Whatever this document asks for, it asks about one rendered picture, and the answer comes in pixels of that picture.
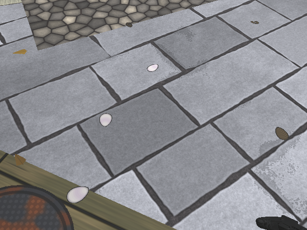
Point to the right robot hand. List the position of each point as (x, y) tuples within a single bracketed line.
[(278, 223)]

